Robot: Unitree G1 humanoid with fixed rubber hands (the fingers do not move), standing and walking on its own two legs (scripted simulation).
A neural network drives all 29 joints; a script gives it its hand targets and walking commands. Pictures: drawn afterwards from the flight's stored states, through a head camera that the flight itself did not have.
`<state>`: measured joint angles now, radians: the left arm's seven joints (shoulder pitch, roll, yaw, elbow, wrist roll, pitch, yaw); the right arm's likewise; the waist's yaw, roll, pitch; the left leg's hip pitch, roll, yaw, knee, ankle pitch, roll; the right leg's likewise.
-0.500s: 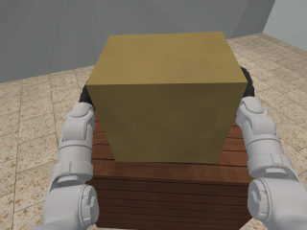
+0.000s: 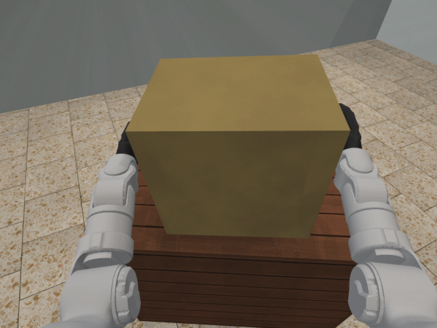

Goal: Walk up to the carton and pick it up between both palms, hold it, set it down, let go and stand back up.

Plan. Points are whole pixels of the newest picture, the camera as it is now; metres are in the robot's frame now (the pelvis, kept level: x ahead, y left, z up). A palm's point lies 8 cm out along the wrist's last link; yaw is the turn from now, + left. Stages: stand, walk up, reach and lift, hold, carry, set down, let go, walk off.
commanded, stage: set down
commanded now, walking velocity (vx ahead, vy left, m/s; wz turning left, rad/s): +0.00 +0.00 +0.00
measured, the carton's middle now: (236, 150) +0.45 +0.00 +0.11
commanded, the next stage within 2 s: none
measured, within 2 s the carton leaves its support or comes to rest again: neither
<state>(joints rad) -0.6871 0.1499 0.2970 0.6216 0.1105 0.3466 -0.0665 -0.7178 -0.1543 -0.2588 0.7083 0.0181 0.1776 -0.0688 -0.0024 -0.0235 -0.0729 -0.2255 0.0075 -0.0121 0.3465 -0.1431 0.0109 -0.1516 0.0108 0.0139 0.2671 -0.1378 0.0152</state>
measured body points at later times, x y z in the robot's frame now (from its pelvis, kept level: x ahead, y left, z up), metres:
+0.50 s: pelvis +0.01 +0.00 +0.00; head +0.01 +0.02 +0.45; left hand +0.43 +0.21 +0.11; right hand +0.42 -0.20 +0.14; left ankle +0.02 +0.11 -0.75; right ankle +0.00 -0.13 -0.75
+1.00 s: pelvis +0.02 +0.00 +0.00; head +0.03 +0.02 +0.45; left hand +0.44 +0.20 +0.09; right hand +0.42 -0.20 +0.12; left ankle +0.02 +0.11 -0.75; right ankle +0.00 -0.13 -0.75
